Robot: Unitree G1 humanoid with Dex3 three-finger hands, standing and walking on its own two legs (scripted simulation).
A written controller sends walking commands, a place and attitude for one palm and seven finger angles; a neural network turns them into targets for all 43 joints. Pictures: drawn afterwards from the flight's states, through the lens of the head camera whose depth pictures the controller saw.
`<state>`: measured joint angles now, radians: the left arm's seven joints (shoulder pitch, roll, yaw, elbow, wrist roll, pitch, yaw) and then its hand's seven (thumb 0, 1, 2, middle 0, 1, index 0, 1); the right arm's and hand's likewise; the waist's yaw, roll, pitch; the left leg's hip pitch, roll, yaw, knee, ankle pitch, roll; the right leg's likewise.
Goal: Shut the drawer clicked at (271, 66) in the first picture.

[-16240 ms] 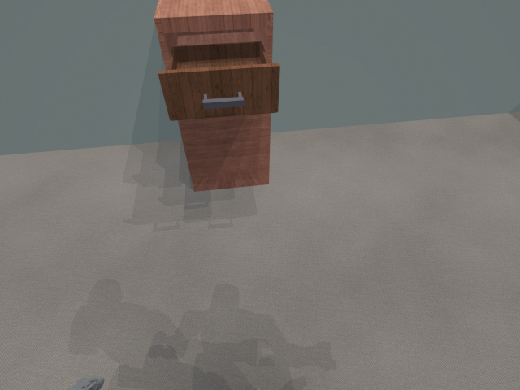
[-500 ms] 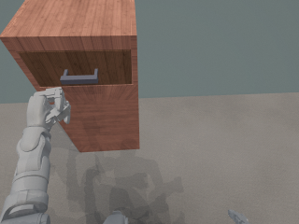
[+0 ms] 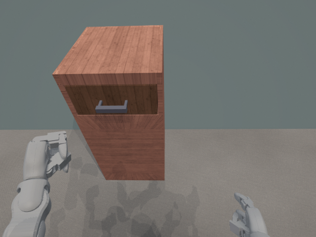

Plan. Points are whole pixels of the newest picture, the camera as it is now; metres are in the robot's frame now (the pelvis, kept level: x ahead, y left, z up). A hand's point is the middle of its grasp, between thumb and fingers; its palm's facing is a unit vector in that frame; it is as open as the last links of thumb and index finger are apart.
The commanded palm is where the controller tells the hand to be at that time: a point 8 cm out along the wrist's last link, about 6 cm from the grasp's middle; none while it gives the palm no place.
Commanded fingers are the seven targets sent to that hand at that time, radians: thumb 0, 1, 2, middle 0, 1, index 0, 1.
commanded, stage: draw the hand back to the body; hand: left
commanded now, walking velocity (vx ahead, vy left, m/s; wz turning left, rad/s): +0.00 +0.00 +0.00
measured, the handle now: (112, 105) +0.59 +0.25 -0.04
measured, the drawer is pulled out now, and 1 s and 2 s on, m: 0.00 0.00 0.00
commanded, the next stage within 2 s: step back with the hand held close in 0.46 s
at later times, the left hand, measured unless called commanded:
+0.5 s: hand (43, 175) +0.18 +0.23 +0.16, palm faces +0.40 -0.82 -0.40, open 3.2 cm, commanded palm +0.14 +0.27 +0.18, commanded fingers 0.00 0.90 0.90 -1.40 -1.60 -1.40 -1.60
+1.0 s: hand (32, 182) +0.17 +0.25 +0.16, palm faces +0.27 -0.81 -0.52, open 3.2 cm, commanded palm +0.11 +0.29 +0.18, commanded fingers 0.00 0.90 0.90 -1.40 -1.60 -1.40 -1.60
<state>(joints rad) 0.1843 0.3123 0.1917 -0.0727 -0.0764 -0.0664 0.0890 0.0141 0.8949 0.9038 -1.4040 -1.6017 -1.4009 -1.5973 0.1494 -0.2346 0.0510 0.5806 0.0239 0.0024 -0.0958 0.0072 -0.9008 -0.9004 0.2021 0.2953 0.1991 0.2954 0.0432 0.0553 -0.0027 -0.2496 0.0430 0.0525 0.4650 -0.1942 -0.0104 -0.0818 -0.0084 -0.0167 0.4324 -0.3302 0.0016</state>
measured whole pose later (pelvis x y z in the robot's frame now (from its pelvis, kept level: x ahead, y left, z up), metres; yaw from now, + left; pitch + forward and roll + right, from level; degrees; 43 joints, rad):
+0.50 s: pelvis +0.01 -0.01 +0.00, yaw +0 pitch -4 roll +0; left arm 0.52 0.32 0.28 -0.43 -0.07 -0.11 0.08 0.01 0.89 0.90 -1.41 -1.60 -1.41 -1.60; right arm 0.19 -0.23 0.02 0.61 0.00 -0.06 -0.09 0.01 -0.90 -0.90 0.20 0.30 0.20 0.30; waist 0.08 0.08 0.02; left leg -0.15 0.05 0.04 0.41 -0.19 -0.02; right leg 0.03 0.00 -0.03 0.34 -0.31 -0.01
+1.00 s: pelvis -0.02 +0.01 +0.00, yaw -1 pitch +1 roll -1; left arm 0.64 0.40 0.35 -0.53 -0.06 -0.18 0.09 0.01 0.89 0.90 -1.41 -1.60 -1.40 -1.60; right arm 0.18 -0.24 -0.03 0.52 0.01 0.05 -0.08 0.01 -0.90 -0.90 0.20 0.30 0.20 0.30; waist 0.00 0.05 0.03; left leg -0.31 0.05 0.07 0.44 -0.14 0.01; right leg -0.15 -0.01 0.00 0.41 -0.27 0.02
